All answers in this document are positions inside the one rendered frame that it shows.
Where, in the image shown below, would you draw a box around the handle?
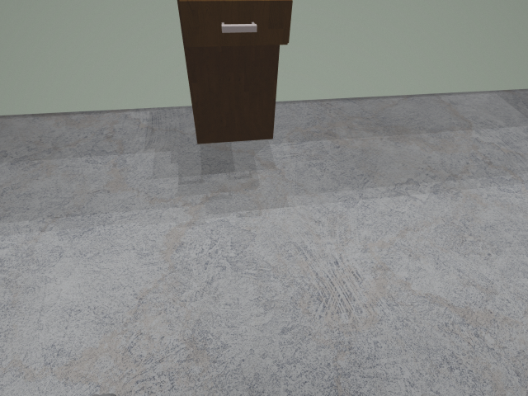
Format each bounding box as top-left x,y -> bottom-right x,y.
221,22 -> 257,33

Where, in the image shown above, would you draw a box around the drawer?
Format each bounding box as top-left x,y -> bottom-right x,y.
179,0 -> 293,47

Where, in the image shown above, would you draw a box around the cabinet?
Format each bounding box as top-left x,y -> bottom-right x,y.
177,0 -> 280,144

